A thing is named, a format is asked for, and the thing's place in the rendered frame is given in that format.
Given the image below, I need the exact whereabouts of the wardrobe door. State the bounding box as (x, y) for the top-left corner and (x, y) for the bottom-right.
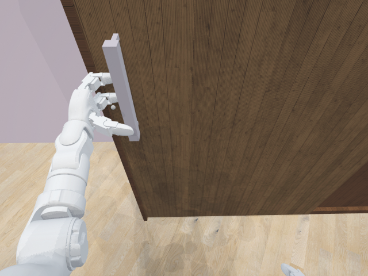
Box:
(318, 162), (368, 207)
(73, 0), (368, 217)

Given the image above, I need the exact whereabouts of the handle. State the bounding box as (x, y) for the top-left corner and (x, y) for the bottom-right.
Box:
(102, 33), (140, 141)

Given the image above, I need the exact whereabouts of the robot left forearm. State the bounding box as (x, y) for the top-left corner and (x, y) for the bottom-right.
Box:
(16, 120), (94, 265)

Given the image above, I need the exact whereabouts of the right robot hand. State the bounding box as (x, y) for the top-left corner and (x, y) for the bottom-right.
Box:
(281, 263), (305, 276)

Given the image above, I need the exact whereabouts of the left robot hand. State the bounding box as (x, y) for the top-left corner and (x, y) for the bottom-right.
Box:
(68, 72), (134, 137)

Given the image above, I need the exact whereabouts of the left robot upper arm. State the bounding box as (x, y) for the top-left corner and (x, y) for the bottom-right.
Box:
(0, 217), (89, 276)

